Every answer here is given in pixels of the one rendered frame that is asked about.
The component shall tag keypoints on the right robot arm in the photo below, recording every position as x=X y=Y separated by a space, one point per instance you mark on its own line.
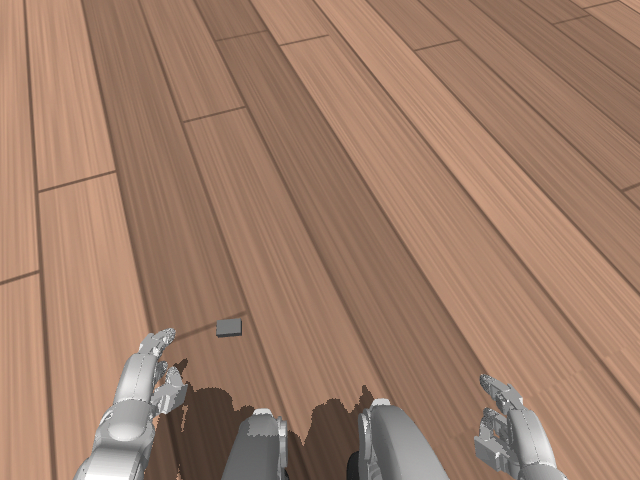
x=540 y=472

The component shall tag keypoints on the left robot hand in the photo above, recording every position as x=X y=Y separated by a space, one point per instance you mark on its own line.
x=142 y=371

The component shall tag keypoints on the right robot hand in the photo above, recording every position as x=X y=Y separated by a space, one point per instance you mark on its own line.
x=523 y=440

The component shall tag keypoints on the left robot arm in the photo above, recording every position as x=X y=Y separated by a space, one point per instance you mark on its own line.
x=122 y=444

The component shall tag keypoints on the small box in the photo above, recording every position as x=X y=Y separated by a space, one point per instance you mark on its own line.
x=229 y=328

